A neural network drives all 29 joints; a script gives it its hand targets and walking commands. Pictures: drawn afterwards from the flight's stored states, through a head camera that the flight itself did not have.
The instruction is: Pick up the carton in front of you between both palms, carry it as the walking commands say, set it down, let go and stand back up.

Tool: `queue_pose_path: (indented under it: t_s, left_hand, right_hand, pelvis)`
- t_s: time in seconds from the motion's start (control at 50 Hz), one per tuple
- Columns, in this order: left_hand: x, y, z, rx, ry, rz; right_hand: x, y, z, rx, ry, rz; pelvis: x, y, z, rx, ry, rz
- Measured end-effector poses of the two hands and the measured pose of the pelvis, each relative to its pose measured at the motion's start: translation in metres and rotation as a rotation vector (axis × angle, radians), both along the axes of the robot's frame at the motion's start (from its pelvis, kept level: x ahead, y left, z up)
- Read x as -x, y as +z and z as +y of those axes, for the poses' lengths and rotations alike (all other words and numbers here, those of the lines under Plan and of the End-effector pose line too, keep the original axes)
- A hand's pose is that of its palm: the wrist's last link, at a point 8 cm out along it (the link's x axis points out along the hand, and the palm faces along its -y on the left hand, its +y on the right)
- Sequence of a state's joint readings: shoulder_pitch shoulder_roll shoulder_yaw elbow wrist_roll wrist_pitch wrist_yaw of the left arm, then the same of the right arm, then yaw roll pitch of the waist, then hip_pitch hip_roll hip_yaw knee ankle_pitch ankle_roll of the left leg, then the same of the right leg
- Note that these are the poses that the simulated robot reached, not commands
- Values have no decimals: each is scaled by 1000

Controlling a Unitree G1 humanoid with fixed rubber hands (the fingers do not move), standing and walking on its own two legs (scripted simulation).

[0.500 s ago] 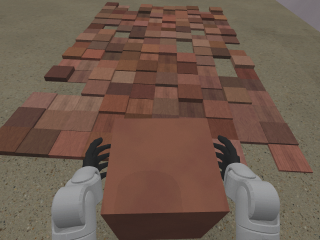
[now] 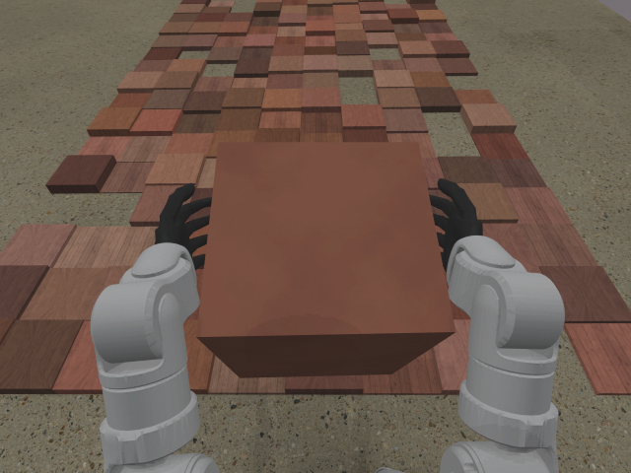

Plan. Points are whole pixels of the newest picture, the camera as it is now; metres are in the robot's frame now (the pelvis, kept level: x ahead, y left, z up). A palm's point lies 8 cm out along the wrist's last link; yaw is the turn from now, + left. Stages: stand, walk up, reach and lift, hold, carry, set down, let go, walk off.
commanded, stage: carry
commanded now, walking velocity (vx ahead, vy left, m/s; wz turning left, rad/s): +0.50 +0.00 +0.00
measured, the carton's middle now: (317, 275) +0.32 +0.00 +0.10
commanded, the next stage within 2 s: none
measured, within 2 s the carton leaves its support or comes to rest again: neither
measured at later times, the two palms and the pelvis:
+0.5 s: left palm (226, 92) +0.71 +0.16 +0.14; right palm (391, 90) +0.69 -0.14 +0.14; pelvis +0.32 +0.01 +0.01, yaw -1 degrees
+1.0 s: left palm out of the picture +1.02 +0.17 +0.21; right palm out of the picture +1.06 -0.13 +0.21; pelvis +0.68 -0.03 +0.07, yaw +0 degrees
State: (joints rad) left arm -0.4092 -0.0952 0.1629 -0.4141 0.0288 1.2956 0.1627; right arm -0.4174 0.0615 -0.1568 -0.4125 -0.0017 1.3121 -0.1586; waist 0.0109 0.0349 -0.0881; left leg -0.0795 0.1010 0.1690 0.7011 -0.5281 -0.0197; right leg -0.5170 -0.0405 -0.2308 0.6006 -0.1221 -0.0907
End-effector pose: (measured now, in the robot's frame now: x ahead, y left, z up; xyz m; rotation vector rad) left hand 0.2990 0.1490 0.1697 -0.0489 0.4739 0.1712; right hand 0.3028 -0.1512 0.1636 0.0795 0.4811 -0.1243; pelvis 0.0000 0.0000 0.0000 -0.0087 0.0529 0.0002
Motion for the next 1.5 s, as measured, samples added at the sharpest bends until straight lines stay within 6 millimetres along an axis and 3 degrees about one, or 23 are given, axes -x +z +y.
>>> queue_pose_path:
  t_s: [0.12,0.24,0.34,0.42,0.48,0.56,0.64,0.7,0.76,0.84,0.92,1.0,1.06,1.14,1.28,1.4,1.5]
  left_hand:
    - [-84,-14,2,8,60,147]
    - [-179,-5,6,53,84,124]
    - [-270,0,10,57,58,88]
    - [-342,-11,16,76,34,88]
    - [-392,-24,11,89,-9,116]
    - [-446,-38,-10,115,-40,172]
    - [-502,-39,-34,135,-67,137]
    - [-548,-33,-45,117,-65,81]
    - [-590,-25,-42,70,-24,68]
    - [-624,-15,-19,78,86,103]
    - [-662,13,6,94,170,82]
    - [-723,44,22,84,172,22]
    - [-780,58,24,75,116,-15]
    - [-850,59,8,64,21,37]
    - [-940,47,-33,80,-73,191]
    - [-1003,25,-48,103,-59,222]
    - [-1059,8,-52,89,-21,193]
  right_hand:
    - [-102,-12,3,-22,39,147]
    - [-197,-2,6,-53,18,129]
    - [-280,3,10,-49,-6,91]
    - [-343,-2,16,-30,-35,90]
    - [-380,-15,12,-19,-72,119]
    - [-415,-33,-8,-39,-139,172]
    - [-461,-33,-31,-61,-188,134]
    - [-514,-26,-43,-65,-170,79]
    - [-574,-21,-42,-61,-101,74]
    - [-642,-4,-18,-60,-2,112]
    - [-702,19,9,-85,60,96]
    - [-762,46,25,-72,84,33]
    - [-806,63,25,-31,57,-11]
    - [-850,66,7,18,-5,35]
    - [-905,51,-31,-20,-136,190]
    - [-971,36,-47,-31,-152,222]
    - [-1042,18,-52,-28,-103,196]
  pelvis:
    - [-60,14,-14,-6,11,21]
    - [-130,25,-17,-16,5,46]
    - [-202,20,-7,-9,-5,54]
    - [-270,8,5,-27,-20,55]
    - [-310,5,11,-39,-12,63]
    - [-359,16,13,-19,-11,79]
    - [-417,20,6,-6,-4,78]
    - [-468,15,-6,3,-1,69]
    - [-512,22,-19,34,-8,58]
    - [-562,46,-34,1,-10,60]
    - [-617,66,-40,-18,3,66]
    - [-678,69,-35,-13,7,63]
    - [-731,56,-25,13,5,36]
    - [-783,53,-15,-9,4,19]
    - [-860,77,-5,19,-10,41]
    - [-931,82,-16,18,-9,50]
    - [-1001,69,-34,-16,-7,44]
